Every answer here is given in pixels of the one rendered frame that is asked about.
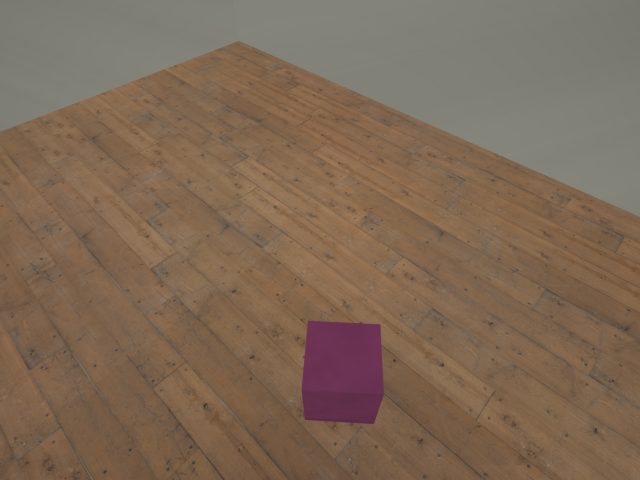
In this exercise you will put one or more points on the carton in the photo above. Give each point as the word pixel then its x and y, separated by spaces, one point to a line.
pixel 343 373

